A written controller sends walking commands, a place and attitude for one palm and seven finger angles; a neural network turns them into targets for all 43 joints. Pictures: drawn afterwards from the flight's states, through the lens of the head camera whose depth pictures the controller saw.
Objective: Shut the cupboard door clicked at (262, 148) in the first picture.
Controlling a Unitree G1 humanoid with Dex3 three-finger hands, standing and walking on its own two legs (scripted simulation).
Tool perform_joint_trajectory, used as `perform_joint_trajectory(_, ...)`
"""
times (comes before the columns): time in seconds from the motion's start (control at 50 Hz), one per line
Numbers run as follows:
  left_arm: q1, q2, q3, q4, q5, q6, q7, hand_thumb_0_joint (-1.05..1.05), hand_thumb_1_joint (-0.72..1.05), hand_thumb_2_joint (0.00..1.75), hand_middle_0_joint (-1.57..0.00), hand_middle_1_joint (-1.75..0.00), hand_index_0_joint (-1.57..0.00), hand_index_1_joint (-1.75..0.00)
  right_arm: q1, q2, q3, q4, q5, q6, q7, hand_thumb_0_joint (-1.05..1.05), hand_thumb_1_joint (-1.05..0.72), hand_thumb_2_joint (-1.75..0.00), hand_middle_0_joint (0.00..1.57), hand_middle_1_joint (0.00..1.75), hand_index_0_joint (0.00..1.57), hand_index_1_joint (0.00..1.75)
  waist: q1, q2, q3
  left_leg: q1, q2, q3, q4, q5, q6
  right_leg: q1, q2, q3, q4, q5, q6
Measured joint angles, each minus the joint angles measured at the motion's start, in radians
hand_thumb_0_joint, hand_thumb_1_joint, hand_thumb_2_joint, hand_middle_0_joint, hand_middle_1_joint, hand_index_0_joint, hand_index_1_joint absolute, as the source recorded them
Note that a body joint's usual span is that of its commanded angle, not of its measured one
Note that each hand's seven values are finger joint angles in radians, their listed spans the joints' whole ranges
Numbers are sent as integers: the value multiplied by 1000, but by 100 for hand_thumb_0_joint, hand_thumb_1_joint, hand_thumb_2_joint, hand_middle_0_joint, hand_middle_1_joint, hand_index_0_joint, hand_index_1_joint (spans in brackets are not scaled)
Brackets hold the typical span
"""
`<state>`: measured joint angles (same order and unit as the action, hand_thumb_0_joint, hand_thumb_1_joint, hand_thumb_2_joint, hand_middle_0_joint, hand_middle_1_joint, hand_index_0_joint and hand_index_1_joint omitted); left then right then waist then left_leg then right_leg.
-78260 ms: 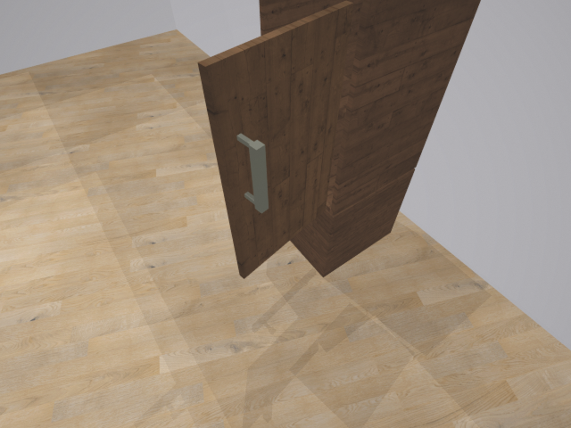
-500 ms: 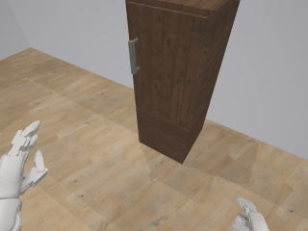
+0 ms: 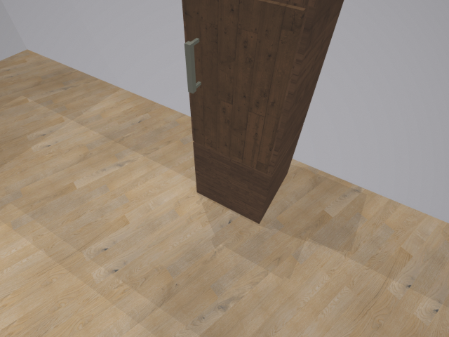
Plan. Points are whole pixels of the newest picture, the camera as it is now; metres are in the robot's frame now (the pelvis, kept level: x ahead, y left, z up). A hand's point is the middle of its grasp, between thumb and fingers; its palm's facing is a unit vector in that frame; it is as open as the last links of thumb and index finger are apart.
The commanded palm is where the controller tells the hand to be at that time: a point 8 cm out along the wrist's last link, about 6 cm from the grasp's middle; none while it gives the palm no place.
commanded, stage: let the arm hang, fingers relaxed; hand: left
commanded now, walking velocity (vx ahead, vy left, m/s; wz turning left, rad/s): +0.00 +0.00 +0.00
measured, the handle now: (194, 66) +0.87 +0.14 +0.02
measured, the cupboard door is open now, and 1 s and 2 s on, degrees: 0 0 0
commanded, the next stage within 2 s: look to check the result in 0.54 s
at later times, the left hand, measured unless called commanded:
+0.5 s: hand out of the picture -0.03 +0.15 -0.18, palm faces +0.02 -0.99 -0.13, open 7.3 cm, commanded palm none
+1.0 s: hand out of the picture -0.02 +0.17 -0.18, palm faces +0.00 -0.98 -0.18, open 7.4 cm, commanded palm none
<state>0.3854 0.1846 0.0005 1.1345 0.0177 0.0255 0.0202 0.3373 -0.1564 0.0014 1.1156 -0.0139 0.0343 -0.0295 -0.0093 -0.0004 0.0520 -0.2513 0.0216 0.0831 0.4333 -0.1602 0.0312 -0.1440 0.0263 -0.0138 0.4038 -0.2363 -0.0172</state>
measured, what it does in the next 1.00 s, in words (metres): stands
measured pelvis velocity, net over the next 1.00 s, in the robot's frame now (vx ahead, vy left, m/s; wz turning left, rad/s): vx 0.01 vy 0.00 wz -0.01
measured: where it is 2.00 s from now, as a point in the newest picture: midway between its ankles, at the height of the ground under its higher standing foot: outside the picture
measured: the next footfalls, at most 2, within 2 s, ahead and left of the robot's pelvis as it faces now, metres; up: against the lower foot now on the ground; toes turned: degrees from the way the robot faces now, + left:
none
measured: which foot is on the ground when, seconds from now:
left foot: down 0.00-1.00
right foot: down 0.00-1.00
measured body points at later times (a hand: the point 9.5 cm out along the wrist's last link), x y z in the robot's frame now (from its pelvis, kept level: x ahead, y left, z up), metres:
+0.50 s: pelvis -0.01 +0.01 +0.00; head -0.01 +0.02 +0.45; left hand -0.03 +0.21 -0.17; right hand -0.03 -0.20 -0.16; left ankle +0.05 +0.10 -0.74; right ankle -0.01 -0.11 -0.74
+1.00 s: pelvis +0.01 +0.00 +0.00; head +0.02 +0.00 +0.45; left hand -0.02 +0.22 -0.16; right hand -0.01 -0.22 -0.16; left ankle +0.05 +0.10 -0.74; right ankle -0.01 -0.11 -0.74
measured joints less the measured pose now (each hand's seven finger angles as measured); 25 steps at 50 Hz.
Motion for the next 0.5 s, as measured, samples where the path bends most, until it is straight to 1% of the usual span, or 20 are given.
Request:
perform_joint_trajectory(0.12,11,-35,-4,24,1,-9,7,0,92,90,-20,-30,-20,-30,3,25,0,16,1,-8,-1,0,-91,-90,20,30,20,30,-1,14,-22,7,-11,12,-15,10,10,-6,-12,11,9,0,9)
perform_joint_trajectory(0.26,-8,-71,-6,9,6,-18,11,0,91,90,-20,-30,-20,-30,-9,47,-4,11,-1,-15,1,0,-91,-90,20,30,20,30,0,6,-52,1,-18,19,-14,13,15,-22,-19,17,29,-5,15)
perform_joint_trajectory(0.38,-25,-88,-5,-7,9,-26,11,0,91,90,-20,-30,-20,-30,-15,46,-9,4,-2,-19,-1,0,-91,-90,20,30,20,30,-1,-4,-65,-4,-21,18,-14,16,17,-29,-22,16,33,-5,17)
perform_joint_trajectory(0.5,-30,-85,-3,-11,10,-27,10,0,91,90,-20,-30,-20,-30,-12,35,-15,-2,-2,-21,-1,0,-91,-90,19,30,20,30,-4,-9,-60,-9,-21,18,-17,19,17,-35,-22,16,31,-2,17)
